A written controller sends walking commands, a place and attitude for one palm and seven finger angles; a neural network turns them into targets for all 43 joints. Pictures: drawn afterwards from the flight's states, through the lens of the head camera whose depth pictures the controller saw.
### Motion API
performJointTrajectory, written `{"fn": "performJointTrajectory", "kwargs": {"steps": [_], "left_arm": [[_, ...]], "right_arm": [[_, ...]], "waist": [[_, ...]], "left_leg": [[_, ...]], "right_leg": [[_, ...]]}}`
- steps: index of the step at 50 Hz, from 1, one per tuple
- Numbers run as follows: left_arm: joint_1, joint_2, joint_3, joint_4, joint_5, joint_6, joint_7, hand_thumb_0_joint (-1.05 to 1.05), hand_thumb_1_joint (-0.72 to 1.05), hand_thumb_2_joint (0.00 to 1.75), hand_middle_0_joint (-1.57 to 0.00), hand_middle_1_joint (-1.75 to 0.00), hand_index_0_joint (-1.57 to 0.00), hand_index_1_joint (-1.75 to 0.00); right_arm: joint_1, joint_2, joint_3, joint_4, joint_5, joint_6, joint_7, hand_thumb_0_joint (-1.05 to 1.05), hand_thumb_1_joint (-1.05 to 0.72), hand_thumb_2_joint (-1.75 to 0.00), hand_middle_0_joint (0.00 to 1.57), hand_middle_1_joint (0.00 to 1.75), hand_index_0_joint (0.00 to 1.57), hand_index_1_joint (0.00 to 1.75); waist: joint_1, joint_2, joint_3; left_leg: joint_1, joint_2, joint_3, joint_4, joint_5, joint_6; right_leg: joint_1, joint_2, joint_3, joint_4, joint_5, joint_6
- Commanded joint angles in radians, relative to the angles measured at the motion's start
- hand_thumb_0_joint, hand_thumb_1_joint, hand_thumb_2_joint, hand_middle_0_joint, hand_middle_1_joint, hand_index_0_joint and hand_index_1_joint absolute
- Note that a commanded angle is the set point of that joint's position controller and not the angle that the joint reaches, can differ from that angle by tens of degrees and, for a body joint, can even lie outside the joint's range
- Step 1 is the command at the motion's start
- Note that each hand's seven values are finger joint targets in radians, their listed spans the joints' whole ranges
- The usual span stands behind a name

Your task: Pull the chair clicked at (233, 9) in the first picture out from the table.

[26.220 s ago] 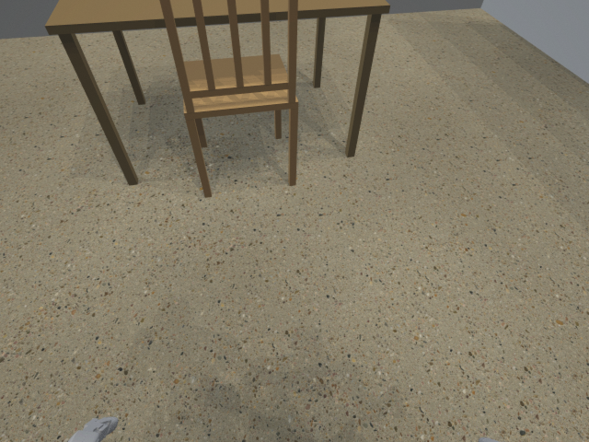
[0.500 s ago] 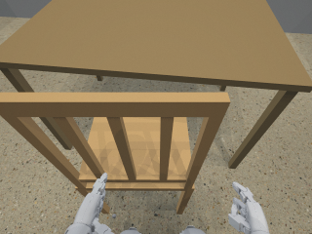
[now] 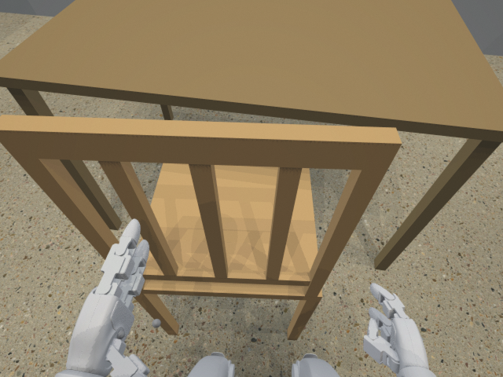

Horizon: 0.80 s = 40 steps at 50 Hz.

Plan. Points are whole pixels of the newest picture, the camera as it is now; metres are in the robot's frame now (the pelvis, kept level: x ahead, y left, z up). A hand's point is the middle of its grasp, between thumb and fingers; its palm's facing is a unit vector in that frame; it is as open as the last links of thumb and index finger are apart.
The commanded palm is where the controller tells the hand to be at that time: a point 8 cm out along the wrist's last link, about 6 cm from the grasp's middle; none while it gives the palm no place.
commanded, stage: draw the hand back to the body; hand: left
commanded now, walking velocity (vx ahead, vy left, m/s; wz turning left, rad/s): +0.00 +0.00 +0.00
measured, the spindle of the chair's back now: (214, 231) +0.34 +0.08 +0.04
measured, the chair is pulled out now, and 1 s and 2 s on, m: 0.18 0.18 0.18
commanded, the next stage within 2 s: step back with the hand held close in 1.26 s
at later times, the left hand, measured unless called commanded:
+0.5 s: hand (72, 297) +0.19 +0.20 +0.15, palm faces +0.26 -0.88 -0.39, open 14.8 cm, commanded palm +0.16 +0.25 +0.19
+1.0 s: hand out of the picture +0.24 +0.25 +0.26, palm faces +0.46 -0.77 -0.44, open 8.2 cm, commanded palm +0.19 +0.29 +0.26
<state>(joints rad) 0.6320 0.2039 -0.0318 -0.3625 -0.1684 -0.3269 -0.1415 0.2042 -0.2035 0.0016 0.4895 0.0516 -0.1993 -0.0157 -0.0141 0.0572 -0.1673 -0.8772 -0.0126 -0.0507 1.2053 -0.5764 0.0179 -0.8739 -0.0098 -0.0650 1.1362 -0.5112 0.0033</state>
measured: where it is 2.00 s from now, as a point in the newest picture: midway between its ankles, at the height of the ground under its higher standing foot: outside the picture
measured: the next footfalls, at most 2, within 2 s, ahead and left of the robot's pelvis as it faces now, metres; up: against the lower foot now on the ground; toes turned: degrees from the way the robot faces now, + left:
none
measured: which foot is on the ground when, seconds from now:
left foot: down 0.00-1.00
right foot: down 0.00-1.00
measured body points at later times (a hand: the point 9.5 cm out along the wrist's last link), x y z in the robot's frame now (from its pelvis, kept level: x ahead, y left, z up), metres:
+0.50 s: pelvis +0.02 +0.00 +0.06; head +0.02 -0.03 +0.51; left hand +0.17 +0.25 +0.18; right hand +0.21 -0.23 -0.02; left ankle +0.01 +0.10 -0.65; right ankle +0.03 -0.13 -0.65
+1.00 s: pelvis +0.05 -0.01 +0.09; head +0.04 -0.03 +0.54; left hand +0.21 +0.29 +0.28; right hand +0.24 -0.24 +0.00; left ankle +0.01 +0.10 -0.65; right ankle +0.03 -0.13 -0.65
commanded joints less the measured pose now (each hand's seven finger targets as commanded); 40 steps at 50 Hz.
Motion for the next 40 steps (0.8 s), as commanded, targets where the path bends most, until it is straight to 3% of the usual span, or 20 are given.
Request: {"fn": "performJointTrajectory", "kwargs": {"steps": [1,4,6,9,10,11,13,16,19,21,25,28,31,40], "left_arm": [[0.123,0.131,0.085,-0.216,-0.017,0.015,-0.053,0.00,-0.55,0.20,0.00,0.00,0.00,0.00],[0.074,0.179,0.158,-0.335,-0.048,0.072,-0.028,0.00,-0.55,0.20,0.00,0.00,0.00,0.00],[0.068,0.167,0.176,-0.367,-0.077,0.069,-0.012,0.00,-0.48,0.24,-0.01,-0.02,-0.01,-0.02],[0.046,0.166,0.201,-0.334,-0.104,0.046,-0.014,0.00,-0.37,0.29,-0.02,-0.04,-0.02,-0.04],[0.141,0.276,0.236,-0.288,0.054,0.153,0.134,0.00,-0.33,0.31,-0.03,-0.05,-0.03,-0.05],[0.127,0.175,0.168,-0.354,0.071,0.195,0.195,0.00,-0.30,0.32,-0.04,-0.05,-0.04,-0.05],[0.126,0.133,0.143,-0.324,0.089,0.230,0.246,0.00,-0.22,0.36,-0.04,-0.07,-0.04,-0.07],[0.115,0.172,0.166,-0.305,0.113,0.254,0.290,0.00,-0.12,0.41,-0.06,-0.09,-0.06,-0.09],[0.052,0.247,0.226,-0.353,0.124,0.250,0.319,0.00,-0.01,0.46,-0.07,-0.11,-0.07,-0.11],[0.036,0.266,0.255,-0.380,0.129,0.243,0.332,0.00,0.07,0.50,-0.08,-0.13,-0.08,-0.13],[0.020,0.268,0.292,-0.362,0.125,0.242,0.339,0.00,0.21,0.57,-0.10,-0.16,-0.10,-0.16],[0.005,0.256,0.310,-0.315,0.117,0.236,0.330,0.00,0.32,0.62,-0.12,-0.18,-0.12,-0.18],[-0.008,0.274,0.357,-0.299,0.113,0.223,0.327,0.00,0.43,0.67,-0.13,-0.20,-0.13,-0.20],[-0.109,0.336,0.482,-0.336,0.104,0.190,0.320,0.00,0.75,0.83,-0.18,-0.27,-0.18,-0.27]], "right_arm": [[-0.090,-0.131,-0.054,-0.218,0.021,-0.019,-0.015,0.00,-0.90,-0.90,0.20,0.30,0.20,0.30],[-0.096,-0.124,-0.045,-0.229,0.027,-0.007,-0.041,0.00,-0.90,-0.90,0.20,0.30,0.20,0.30],[-0.081,-0.113,-0.037,-0.212,0.030,-0.019,-0.052,0.00,-0.90,-0.90,0.20,0.30,0.20,0.30],[-0.069,-0.119,-0.034,-0.176,0.033,-0.047,-0.059,0.00,-0.90,-0.90,0.20,0.30,0.20,0.30],[-0.052,-0.101,-0.032,-0.181,0.004,0.013,-0.089,0.00,-0.90,-0.90,0.20,0.30,0.20,0.30],[-0.049,-0.088,-0.022,-0.211,0.001,0.032,-0.095,0.00,-0.90,-0.90,0.20,0.30,0.20,0.30],[-0.053,-0.090,-0.020,-0.198,-0.002,0.050,-0.097,0.00,-0.90,-0.90,0.20,0.30,0.20,0.30],[-0.061,-0.098,-0.023,-0.190,-0.006,0.069,-0.108,0.00,-0.90,-0.90,0.20,0.30,0.20,0.30],[-0.071,-0.110,-0.019,-0.179,-0.014,0.057,-0.117,0.00,-0.90,-0.90,0.20,0.30,0.20,0.30],[-0.078,-0.106,-0.016,-0.166,-0.015,0.039,-0.121,0.00,-0.90,-0.90,0.20,0.30,0.20,0.30],[-0.086,-0.103,-0.013,-0.124,-0.014,0.016,-0.121,0.00,-0.90,-0.90,0.20,0.30,0.20,0.30],[-0.098,-0.104,-0.017,-0.100,-0.013,0.014,-0.114,0.00,-0.90,-0.90,0.20,0.30,0.20,0.30],[-0.107,-0.105,-0.022,-0.077,-0.015,0.007,-0.110,0.00,-0.90,-0.90,0.20,0.30,0.20,0.30],[-0.134,-0.105,-0.024,-0.027,-0.023,-0.011,-0.095,0.00,-0.90,-0.90,0.20,0.30,0.20,0.30]], "waist": [[0.008,-0.021,-0.148],[0.015,-0.006,-0.167],[0.010,0.000,-0.135],[-0.009,-0.047,-0.097],[0.063,0.023,-0.119],[0.023,0.026,-0.034],[0.019,0.030,0.015],[0.022,-0.036,0.024],[0.038,-0.022,0.012],[0.046,0.000,0.008],[0.051,0.010,0.041],[0.052,-0.025,0.084],[0.059,-0.046,0.090],[0.071,0.002,0.073]], "left_leg": [[0.147,0.009,0.003,-0.266,0.210,-0.002],[0.192,0.011,-0.004,-0.296,0.224,0.003],[0.223,0.013,-0.010,-0.313,0.244,0.000],[0.237,0.016,-0.016,-0.319,0.258,0.004],[0.289,0.058,-0.007,-0.396,0.215,-0.005],[0.284,0.050,-0.004,-0.409,0.178,-0.005],[0.288,0.053,-0.011,-0.427,0.156,-0.006],[0.338,0.054,-0.004,-0.448,0.197,0.003],[0.391,0.050,0.000,-0.485,0.238,0.006],[0.440,0.048,0.003,-0.510,0.280,0.006],[0.505,0.048,0.004,-0.549,0.374,0.000],[0.541,0.052,0.010,-0.580,0.394,0.001],[0.575,0.050,0.020,-0.611,0.431,0.002],[0.683,0.056,0.036,-0.681,0.566,0.000]], "right_leg": [[0.172,0.020,-0.024,-0.207,0.088,-0.021],[0.214,0.024,-0.030,-0.235,0.094,-0.018],[0.221,0.027,-0.040,-0.257,0.109,-0.017],[0.229,0.033,-0.044,-0.295,0.124,-0.012],[0.303,-0.005,0.038,-0.332,0.116,-0.034],[0.290,-0.015,0.021,-0.355,0.105,-0.029],[0.301,-0.019,0.012,-0.375,0.096,-0.030],[0.349,-0.017,0.017,-0.423,0.121,-0.027],[0.418,-0.022,0.026,-0.457,0.157,-0.031],[0.452,-0.025,0.028,-0.467,0.199,-0.032],[0.513,-0.023,0.034,-0.504,0.296,-0.035],[0.537,-0.021,0.038,-0.543,0.324,-0.029],[0.589,-0.022,0.042,-0.573,0.379,-0.029],[0.702,-0.028,0.061,-0.641,0.520,-0.031]]}}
